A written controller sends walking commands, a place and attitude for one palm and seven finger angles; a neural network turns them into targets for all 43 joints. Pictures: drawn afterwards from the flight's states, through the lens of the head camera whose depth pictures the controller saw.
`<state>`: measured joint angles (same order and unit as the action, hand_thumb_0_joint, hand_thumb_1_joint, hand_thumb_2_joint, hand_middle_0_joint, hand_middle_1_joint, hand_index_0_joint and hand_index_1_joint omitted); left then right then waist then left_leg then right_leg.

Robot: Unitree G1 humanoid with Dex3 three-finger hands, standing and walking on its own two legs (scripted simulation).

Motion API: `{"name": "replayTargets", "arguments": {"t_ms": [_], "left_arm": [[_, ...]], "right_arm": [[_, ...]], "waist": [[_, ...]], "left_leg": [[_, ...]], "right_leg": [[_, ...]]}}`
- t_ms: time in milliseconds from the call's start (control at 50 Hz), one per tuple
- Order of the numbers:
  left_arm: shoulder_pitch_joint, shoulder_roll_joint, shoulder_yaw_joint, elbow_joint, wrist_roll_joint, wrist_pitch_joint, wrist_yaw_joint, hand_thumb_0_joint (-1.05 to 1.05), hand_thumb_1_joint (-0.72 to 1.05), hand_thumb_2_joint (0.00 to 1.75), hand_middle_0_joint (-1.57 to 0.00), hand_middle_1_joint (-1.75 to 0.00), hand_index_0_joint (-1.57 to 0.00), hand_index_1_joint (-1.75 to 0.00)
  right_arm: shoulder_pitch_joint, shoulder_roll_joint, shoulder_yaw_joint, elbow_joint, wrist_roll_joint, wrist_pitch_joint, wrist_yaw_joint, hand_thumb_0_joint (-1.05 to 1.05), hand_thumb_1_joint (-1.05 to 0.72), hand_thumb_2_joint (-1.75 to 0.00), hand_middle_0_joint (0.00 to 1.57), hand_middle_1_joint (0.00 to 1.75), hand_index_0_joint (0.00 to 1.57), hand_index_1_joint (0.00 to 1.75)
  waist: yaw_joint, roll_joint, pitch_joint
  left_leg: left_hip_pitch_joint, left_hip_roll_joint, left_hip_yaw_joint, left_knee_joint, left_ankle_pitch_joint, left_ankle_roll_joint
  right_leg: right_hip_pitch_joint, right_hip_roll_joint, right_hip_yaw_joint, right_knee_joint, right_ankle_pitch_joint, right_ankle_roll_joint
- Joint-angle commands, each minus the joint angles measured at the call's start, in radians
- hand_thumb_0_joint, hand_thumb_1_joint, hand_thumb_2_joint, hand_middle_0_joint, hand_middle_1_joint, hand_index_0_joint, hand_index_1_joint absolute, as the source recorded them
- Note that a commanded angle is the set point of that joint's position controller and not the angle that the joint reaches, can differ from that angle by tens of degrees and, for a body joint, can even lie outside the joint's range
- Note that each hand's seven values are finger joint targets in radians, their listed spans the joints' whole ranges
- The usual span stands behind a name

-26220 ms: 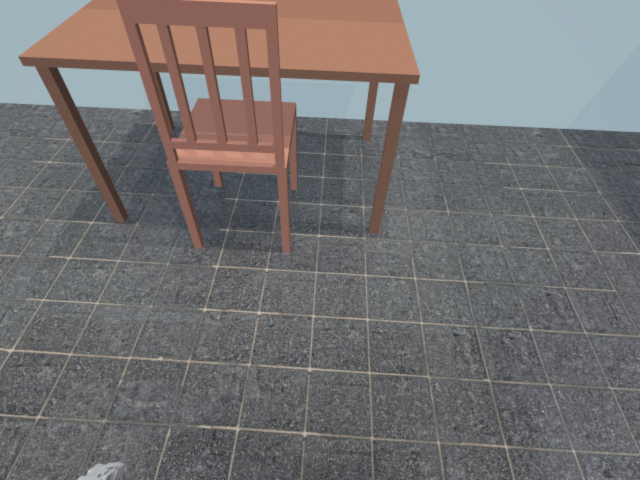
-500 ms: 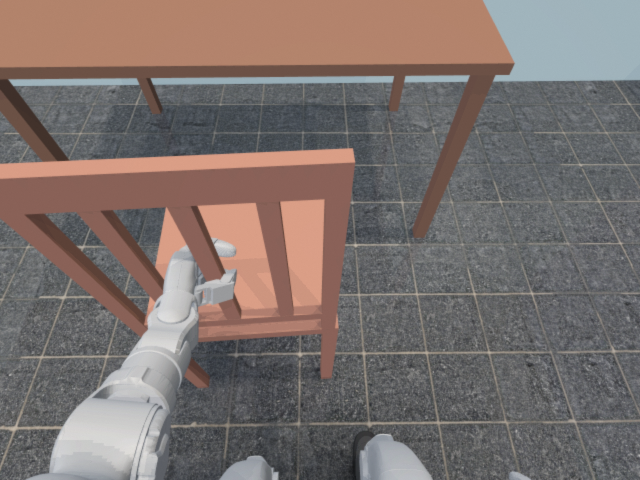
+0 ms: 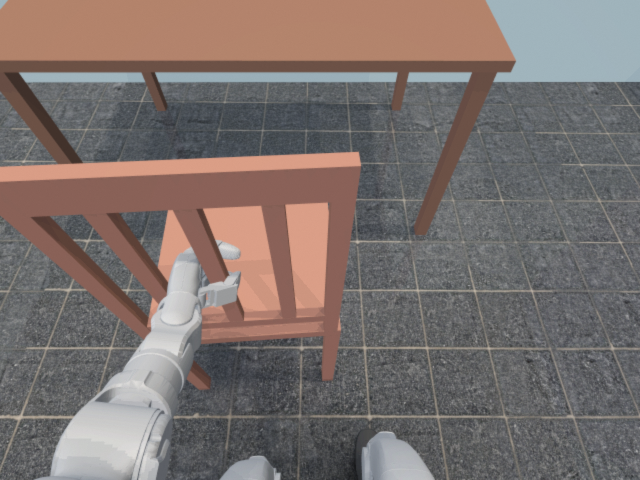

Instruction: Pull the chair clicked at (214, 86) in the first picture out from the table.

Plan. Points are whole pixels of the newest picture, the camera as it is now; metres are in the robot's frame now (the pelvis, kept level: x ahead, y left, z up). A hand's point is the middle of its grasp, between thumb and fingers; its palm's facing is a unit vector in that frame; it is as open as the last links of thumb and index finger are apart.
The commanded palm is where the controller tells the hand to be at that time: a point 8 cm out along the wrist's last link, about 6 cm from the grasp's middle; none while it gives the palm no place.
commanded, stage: step backward, pulling the chair out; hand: left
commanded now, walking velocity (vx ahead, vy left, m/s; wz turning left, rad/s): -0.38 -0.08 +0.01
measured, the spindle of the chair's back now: (217, 274) +0.39 +0.16 -0.06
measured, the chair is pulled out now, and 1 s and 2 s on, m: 0.40 0.46 0.59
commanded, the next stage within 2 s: stop walking, hand still on the chair in 1.34 s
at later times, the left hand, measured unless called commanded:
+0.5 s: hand (224, 302) +0.35 +0.14 -0.05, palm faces +0.06 -0.98 -0.21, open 5.9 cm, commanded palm +0.35 +0.20 -0.05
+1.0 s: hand (221, 321) +0.32 +0.14 -0.05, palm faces +0.06 -0.98 -0.20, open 5.9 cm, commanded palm +0.31 +0.20 -0.05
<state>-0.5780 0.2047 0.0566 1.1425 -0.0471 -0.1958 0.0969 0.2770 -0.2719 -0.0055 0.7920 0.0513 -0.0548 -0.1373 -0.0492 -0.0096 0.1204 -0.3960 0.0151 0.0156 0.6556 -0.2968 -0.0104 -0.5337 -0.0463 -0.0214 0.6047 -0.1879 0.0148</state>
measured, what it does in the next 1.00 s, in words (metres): steps on the spot: right foot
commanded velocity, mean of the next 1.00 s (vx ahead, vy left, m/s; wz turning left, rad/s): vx -0.38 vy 0.01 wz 0.00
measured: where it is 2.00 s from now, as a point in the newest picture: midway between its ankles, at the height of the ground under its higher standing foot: outside the picture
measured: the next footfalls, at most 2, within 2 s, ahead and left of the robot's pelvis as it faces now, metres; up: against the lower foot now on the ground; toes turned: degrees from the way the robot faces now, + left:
right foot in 0.80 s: +0.06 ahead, -0.14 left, +0.00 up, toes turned -2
right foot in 1.22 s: -0.03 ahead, -0.15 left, +0.00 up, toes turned -3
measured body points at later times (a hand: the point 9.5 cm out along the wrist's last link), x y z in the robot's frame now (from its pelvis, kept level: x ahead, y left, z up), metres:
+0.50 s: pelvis -0.03 -0.01 -0.01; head +0.04 -0.01 +0.44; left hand +0.34 +0.20 -0.04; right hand +0.04 -0.27 -0.14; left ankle +0.02 +0.13 -0.72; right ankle +0.07 -0.14 -0.72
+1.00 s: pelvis -0.07 +0.00 +0.00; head +0.01 -0.01 +0.44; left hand +0.31 +0.20 -0.04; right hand +0.00 -0.28 -0.13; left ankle -0.05 +0.13 -0.72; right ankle +0.02 -0.14 -0.72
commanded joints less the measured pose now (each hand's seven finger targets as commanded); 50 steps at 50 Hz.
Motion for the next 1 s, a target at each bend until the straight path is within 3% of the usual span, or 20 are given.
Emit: {"name": "replayTargets", "arguments": {"t_ms": [0,80,160,220,260,300,360,420,500,540,600,640,660,700,740,780,800,860,920,980], "left_arm": [[-0.385,0.180,0.020,-0.223,0.012,-0.067,0.011,0.00,0.90,0.90,-0.50,-1.45,-0.50,-1.45],[-0.350,0.224,0.034,-0.203,0.019,-0.065,0.012,0.00,0.90,0.90,-0.50,-1.45,-0.50,-1.45],[-0.305,0.259,0.046,-0.150,0.009,-0.054,0.015,0.00,0.90,0.90,-0.50,-1.45,-0.50,-1.45],[-0.331,0.233,0.042,-0.168,0.019,-0.061,0.012,0.00,0.90,0.90,-0.50,-1.45,-0.50,-1.45],[-0.358,0.218,0.027,-0.190,0.009,-0.069,0.015,0.00,0.90,0.90,-0.50,-1.45,-0.50,-1.45],[-0.391,0.181,0.006,-0.225,0.007,-0.071,0.015,0.00,0.90,0.90,-0.50,-1.45,-0.50,-1.45],[-0.379,0.203,0.032,-0.221,0.005,-0.071,0.009,0.00,0.90,0.90,-0.50,-1.45,-0.50,-1.45],[-0.376,0.198,0.018,-0.216,0.029,-0.071,0.008,0.00,0.90,0.90,-0.50,-1.45,-0.50,-1.45],[-0.325,0.264,0.044,-0.196,0.014,-0.067,0.018,0.00,0.90,0.90,-0.50,-1.45,-0.50,-1.45],[-0.310,0.276,0.056,-0.167,0.020,-0.060,0.019,0.00,0.90,0.90,-0.50,-1.45,-0.50,-1.45],[-0.317,0.249,0.053,-0.159,0.014,-0.050,0.010,0.00,0.90,0.90,-0.50,-1.45,-0.50,-1.45],[-0.333,0.216,0.042,-0.171,0.013,-0.062,0.008,0.00,0.90,0.90,-0.50,-1.45,-0.50,-1.45],[-0.368,0.216,0.033,-0.198,0.004,-0.068,0.010,0.00,0.90,0.90,-0.50,-1.45,-0.50,-1.45],[-0.430,0.170,0.007,-0.244,0.012,-0.072,0.008,0.00,0.90,0.90,-0.50,-1.45,-0.50,-1.45],[-0.403,0.177,0.028,-0.217,0.014,-0.075,0.007,0.00,0.90,0.90,-0.50,-1.45,-0.50,-1.45],[-0.384,0.172,0.018,-0.195,0.025,-0.074,0.000,0.00,0.90,0.90,-0.50,-1.45,-0.50,-1.45],[-0.389,0.179,0.016,-0.195,0.036,-0.076,-0.001,0.00,0.90,0.90,-0.50,-1.45,-0.50,-1.45],[-0.350,0.265,0.051,-0.187,0.023,-0.071,0.012,0.00,0.90,0.90,-0.50,-1.45,-0.50,-1.45],[-0.326,0.288,0.068,-0.169,0.024,-0.047,0.012,0.00,0.90,0.90,-0.50,-1.45,-0.50,-1.45],[-0.313,0.259,0.069,-0.167,0.017,-0.022,0.008,0.00,0.90,0.90,-0.50,-1.45,-0.50,-1.45]], "right_arm": [[0.046,-0.133,-0.043,-0.083,-0.010,-0.030,-0.007,0.00,-0.90,-0.90,0.20,0.30,0.20,0.30],[0.059,-0.138,-0.057,-0.071,-0.007,-0.023,-0.003,0.00,-0.90,-0.90,0.20,0.30,0.20,0.30],[0.066,-0.128,-0.045,-0.052,0.001,-0.029,-0.004,0.00,-0.90,-0.90,0.20,0.30,0.20,0.30],[0.050,-0.131,-0.030,-0.055,-0.005,-0.029,-0.006,0.00,-0.90,-0.90,0.20,0.30,0.20,0.30],[0.017,-0.153,-0.035,-0.077,-0.002,-0.031,-0.012,0.00,-0.90,-0.90,0.20,0.30,0.20,0.30],[-0.002,-0.140,-0.030,-0.112,0.000,-0.034,-0.008,0.00,-0.90,-0.90,0.20,0.30,0.20,0.30],[0.036,-0.138,-0.040,-0.083,-0.007,-0.041,-0.011,0.00,-0.90,-0.90,0.20,0.30,0.20,0.30],[0.019,-0.132,-0.043,-0.086,-0.016,-0.038,0.000,0.00,-0.90,-0.90,0.20,0.30,0.20,0.30],[0.060,-0.120,-0.046,-0.071,-0.002,-0.039,-0.001,0.00,-0.90,-0.90,0.20,0.30,0.20,0.30],[0.046,-0.118,-0.039,-0.062,-0.004,-0.040,0.005,0.00,-0.90,-0.90,0.20,0.30,0.20,0.30],[0.057,-0.128,-0.020,-0.038,-0.003,-0.037,0.001,0.00,-0.90,-0.90,0.20,0.30,0.20,0.30],[0.042,-0.156,-0.034,-0.057,-0.006,-0.037,-0.011,0.00,-0.90,-0.90,0.20,0.30,0.20,0.30],[0.019,-0.162,-0.038,-0.067,-0.003,-0.036,-0.011,0.00,-0.90,-0.90,0.20,0.30,0.20,0.30],[0.000,-0.133,-0.030,-0.093,-0.016,-0.034,-0.004,0.00,-0.90,-0.90,0.20,0.30,0.20,0.30],[0.041,-0.134,-0.043,-0.067,-0.018,-0.040,0.003,0.00,-0.90,-0.90,0.20,0.30,0.20,0.30],[0.051,-0.135,-0.049,-0.061,-0.021,-0.042,0.015,0.00,-0.90,-0.90,0.20,0.30,0.20,0.30],[0.040,-0.133,-0.049,-0.062,-0.023,-0.041,0.018,0.00,-0.90,-0.90,0.20,0.30,0.20,0.30],[0.061,-0.137,-0.056,-0.052,-0.006,-0.033,0.000,0.00,-0.90,-0.90,0.20,0.30,0.20,0.30],[0.018,-0.124,-0.042,-0.072,-0.005,-0.029,-0.001,0.00,-0.90,-0.90,0.20,0.30,0.20,0.30],[0.036,-0.135,-0.024,-0.058,-0.008,-0.020,-0.004,0.00,-0.90,-0.90,0.20,0.30,0.20,0.30]], "waist": [[0.023,0.150,-0.405],[0.012,0.022,-0.440],[0.017,-0.121,-0.448],[0.010,-0.060,-0.439],[0.021,0.111,-0.395],[0.035,0.191,-0.353],[0.025,0.140,-0.416],[0.023,0.151,-0.374],[0.019,-0.124,-0.427],[0.029,-0.158,-0.429],[0.009,-0.149,-0.424],[0.018,-0.016,-0.399],[0.025,0.157,-0.385],[0.034,0.265,-0.372],[0.025,0.163,-0.403],[0.014,0.132,-0.417],[0.012,0.153,-0.397],[0.001,-0.007,-0.521],[0.022,-0.104,-0.485],[0.009,-0.111,-0.446]], "left_leg": [[0.075,0.243,-0.173,-0.121,0.447,0.075],[0.042,0.134,-0.101,-0.012,0.166,-0.008],[0.110,0.023,-0.064,0.093,-0.182,-0.022],[0.134,0.071,-0.098,-0.093,-0.033,0.008],[0.061,0.194,-0.174,-0.222,0.041,0.059],[-0.078,0.266,-0.225,-0.275,0.011,0.098],[0.064,0.257,-0.191,-0.141,0.367,0.094],[-0.048,0.215,-0.139,-0.127,0.200,0.035],[0.051,0.033,-0.051,0.102,-0.166,-0.019],[0.066,-0.005,-0.064,0.230,-0.227,-0.024],[0.119,0.030,-0.085,-0.022,-0.107,-0.012],[0.107,0.137,-0.179,-0.176,0.137,0.038],[0.073,0.229,-0.212,-0.249,0.153,0.076],[0.021,0.301,-0.269,-0.247,0.293,0.119],[0.173,0.290,-0.236,-0.117,0.620,0.112],[0.192,0.254,-0.188,-0.045,0.666,0.061],[0.130,0.230,-0.167,-0.051,0.561,0.028],[0.125,0.116,-0.083,0.067,0.299,-0.033],[0.051,0.023,-0.090,0.176,-0.201,-0.041],[0.107,0.048,-0.104,-0.046,-0.072,-0.020]], "right_leg": [[0.327,-0.036,0.051,0.037,0.161,-0.015],[0.315,-0.159,0.189,-0.049,0.316,-0.079],[0.223,-0.272,0.262,-0.257,0.052,-0.109],[0.213,-0.177,0.139,-0.190,0.005,-0.042],[0.229,-0.061,0.061,-0.041,-0.099,-0.002],[0.286,-0.009,0.035,0.109,-0.154,-0.009],[0.319,-0.013,0.040,0.048,0.058,-0.003],[0.332,-0.071,0.087,0.052,0.090,-0.039],[0.191,-0.258,0.305,-0.233,-0.049,-0.108],[0.200,-0.314,0.317,-0.300,-0.058,-0.136],[0.247,-0.247,0.180,-0.189,0.129,-0.087],[0.235,-0.099,0.092,-0.083,0.067,-0.014],[0.244,-0.048,0.044,0.037,-0.032,-0.001],[0.255,-0.010,0.025,0.157,-0.140,-0.008],[0.255,-0.014,0.039,0.055,-0.018,-0.012],[0.304,-0.051,0.071,-0.026,0.265,-0.026],[0.327,-0.078,0.083,-0.023,0.320,-0.039],[0.398,-0.211,0.212,-0.070,0.612,-0.101],[0.345,-0.323,0.271,-0.189,0.397,-0.141],[0.331,-0.254,0.165,-0.145,0.317,-0.096]]}}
